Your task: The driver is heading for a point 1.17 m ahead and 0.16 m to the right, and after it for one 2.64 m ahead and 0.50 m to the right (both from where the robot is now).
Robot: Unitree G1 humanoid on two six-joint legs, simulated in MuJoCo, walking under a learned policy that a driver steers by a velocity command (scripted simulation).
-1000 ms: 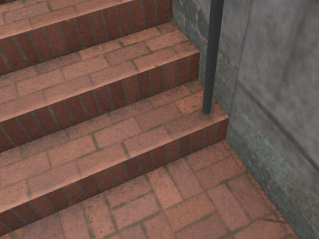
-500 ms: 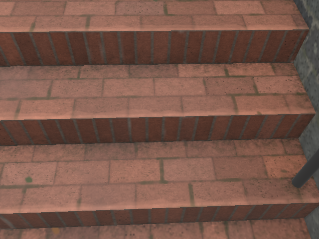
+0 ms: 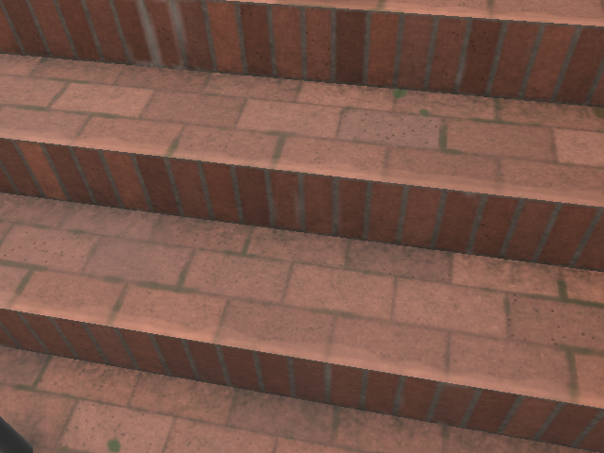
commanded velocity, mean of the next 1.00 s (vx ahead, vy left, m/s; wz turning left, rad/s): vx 0.12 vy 0.00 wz -0.03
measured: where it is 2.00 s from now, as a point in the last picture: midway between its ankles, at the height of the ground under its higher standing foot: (336, 316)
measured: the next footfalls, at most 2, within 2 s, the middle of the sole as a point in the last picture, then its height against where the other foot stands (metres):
left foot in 0.48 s outside the picture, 0.17 m higher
right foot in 1.62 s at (403, 317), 0.17 m higher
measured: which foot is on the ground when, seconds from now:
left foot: up 0.00-0.46, down 0.48-1.00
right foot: down 0.00-0.52, up 0.54-1.00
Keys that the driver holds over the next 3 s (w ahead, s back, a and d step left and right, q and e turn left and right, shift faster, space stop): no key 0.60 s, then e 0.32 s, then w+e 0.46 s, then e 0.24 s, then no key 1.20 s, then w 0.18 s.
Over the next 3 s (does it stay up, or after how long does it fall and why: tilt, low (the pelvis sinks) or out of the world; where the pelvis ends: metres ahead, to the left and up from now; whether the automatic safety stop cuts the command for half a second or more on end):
stays up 0.63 -0.03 0.35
